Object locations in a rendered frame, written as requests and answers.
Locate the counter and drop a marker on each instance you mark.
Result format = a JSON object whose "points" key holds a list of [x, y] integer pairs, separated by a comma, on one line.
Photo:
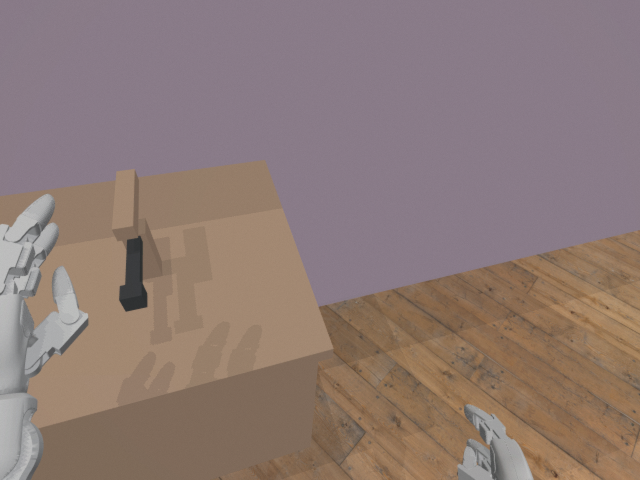
{"points": [[218, 373]]}

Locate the robot left forearm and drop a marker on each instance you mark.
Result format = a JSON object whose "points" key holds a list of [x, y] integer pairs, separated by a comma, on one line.
{"points": [[21, 442]]}

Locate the tap lever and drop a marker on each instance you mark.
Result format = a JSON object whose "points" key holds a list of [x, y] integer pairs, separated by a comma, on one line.
{"points": [[133, 295]]}

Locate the robot right hand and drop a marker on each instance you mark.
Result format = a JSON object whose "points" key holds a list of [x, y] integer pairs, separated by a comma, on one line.
{"points": [[505, 459]]}

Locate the robot left hand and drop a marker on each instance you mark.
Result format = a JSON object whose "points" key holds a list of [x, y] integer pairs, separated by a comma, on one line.
{"points": [[23, 249]]}

